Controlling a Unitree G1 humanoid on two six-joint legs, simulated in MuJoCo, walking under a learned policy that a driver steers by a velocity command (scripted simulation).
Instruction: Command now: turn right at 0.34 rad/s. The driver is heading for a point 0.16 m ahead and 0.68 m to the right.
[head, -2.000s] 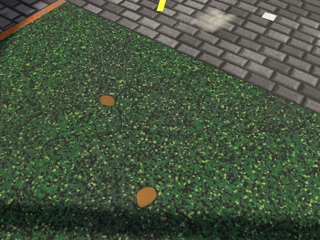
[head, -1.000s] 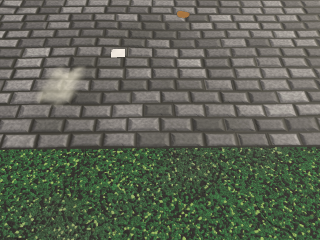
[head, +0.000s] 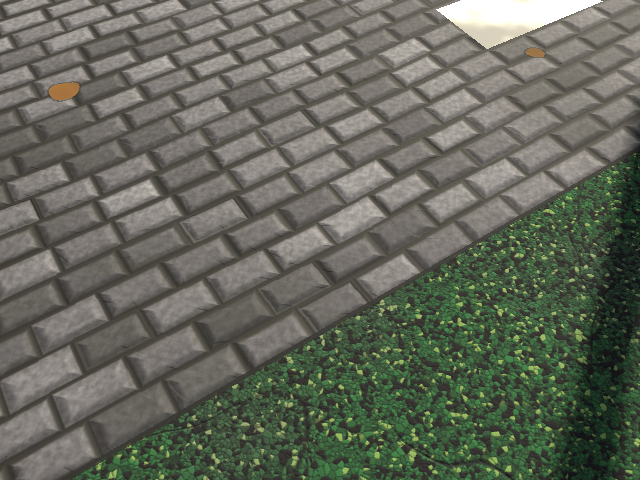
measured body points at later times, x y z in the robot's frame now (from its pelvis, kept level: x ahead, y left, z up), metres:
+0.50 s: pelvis +0.00 -0.02 +0.00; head +0.01 -0.02 +0.45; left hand +0.16 +0.22 -0.12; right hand +0.10 -0.30 -0.11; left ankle +0.00 +0.11 -0.74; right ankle +0.00 -0.13 -0.74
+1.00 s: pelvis +0.09 -0.11 +0.01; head +0.10 -0.15 +0.46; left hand +0.18 +0.14 -0.10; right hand +0.20 -0.42 -0.09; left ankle +0.22 +0.03 -0.67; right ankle +0.00 -0.16 -0.74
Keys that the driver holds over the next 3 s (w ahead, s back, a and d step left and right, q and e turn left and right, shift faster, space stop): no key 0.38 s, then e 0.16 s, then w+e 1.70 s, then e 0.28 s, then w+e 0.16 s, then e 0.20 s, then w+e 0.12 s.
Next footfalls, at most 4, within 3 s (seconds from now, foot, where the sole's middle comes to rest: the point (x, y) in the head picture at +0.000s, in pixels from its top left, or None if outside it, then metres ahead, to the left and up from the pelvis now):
0.04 right None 0.04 -0.13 -0.78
0.36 left None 0.04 0.11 -0.78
1.26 left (395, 469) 0.46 -0.13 -0.78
1.76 right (581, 443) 0.50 -0.51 -0.78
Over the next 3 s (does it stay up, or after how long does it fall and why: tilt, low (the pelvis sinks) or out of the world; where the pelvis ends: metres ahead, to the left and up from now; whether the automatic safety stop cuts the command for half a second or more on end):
stays up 0.71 -0.77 0.01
